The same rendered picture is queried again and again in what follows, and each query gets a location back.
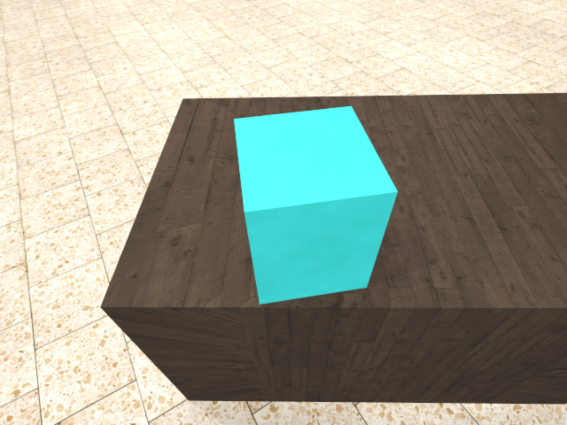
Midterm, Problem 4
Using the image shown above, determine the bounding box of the pedestal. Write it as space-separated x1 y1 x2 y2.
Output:
100 93 567 404

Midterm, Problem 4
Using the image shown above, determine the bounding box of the carton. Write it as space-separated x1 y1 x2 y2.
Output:
234 106 398 305

